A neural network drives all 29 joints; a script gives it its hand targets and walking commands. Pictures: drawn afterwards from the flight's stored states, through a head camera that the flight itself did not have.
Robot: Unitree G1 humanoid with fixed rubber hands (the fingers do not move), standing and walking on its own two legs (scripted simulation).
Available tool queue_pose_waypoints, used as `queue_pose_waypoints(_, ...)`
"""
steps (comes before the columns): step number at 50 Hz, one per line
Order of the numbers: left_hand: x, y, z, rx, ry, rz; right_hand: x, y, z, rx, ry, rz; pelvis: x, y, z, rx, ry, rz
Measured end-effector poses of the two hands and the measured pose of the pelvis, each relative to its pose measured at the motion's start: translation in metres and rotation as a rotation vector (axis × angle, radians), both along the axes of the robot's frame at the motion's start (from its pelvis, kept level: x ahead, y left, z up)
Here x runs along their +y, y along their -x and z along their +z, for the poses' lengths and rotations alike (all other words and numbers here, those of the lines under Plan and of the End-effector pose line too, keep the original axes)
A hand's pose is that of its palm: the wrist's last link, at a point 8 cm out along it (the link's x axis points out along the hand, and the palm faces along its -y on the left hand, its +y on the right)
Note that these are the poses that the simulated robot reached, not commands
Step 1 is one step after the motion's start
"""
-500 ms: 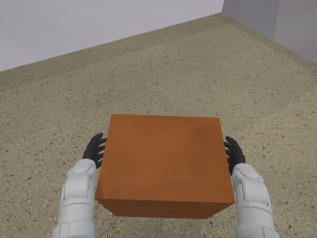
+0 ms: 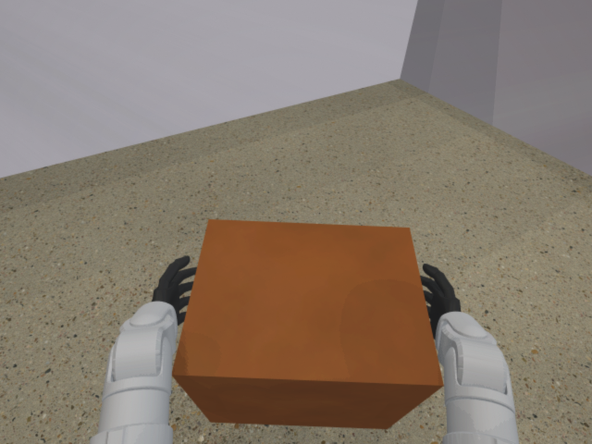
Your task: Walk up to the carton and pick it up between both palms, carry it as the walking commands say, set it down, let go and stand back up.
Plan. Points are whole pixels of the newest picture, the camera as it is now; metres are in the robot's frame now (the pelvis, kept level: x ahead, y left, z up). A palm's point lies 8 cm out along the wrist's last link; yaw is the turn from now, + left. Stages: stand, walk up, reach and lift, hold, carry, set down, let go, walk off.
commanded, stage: reach and lift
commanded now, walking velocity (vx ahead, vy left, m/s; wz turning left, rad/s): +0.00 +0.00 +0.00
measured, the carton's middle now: (303, 331) +0.30 +0.01 -0.02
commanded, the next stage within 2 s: hold in 0.82 s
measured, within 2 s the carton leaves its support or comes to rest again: neither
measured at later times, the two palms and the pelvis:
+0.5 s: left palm (171, 309) +0.28 +0.20 +0.04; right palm (448, 328) +0.28 -0.18 +0.04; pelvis +0.01 +0.01 +0.00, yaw +0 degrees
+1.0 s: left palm (171, 319) +0.27 +0.19 +0.04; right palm (451, 341) +0.27 -0.18 +0.04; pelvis +0.00 +0.01 +0.00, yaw -1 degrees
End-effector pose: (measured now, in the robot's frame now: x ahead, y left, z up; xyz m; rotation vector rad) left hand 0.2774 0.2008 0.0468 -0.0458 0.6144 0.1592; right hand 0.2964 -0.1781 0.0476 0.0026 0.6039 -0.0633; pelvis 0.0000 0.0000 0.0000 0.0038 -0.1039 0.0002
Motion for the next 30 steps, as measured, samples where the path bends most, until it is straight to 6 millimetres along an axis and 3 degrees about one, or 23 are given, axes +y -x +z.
queue_pose_waypoints(30, -0.004, -0.003, -0.006, 0.016, -0.014, -0.055, -0.004, 0.014, -0.004, 0.017, 0.021, -0.042, 0.009, -0.008, 0.000, 0.005, 0.003, -0.008)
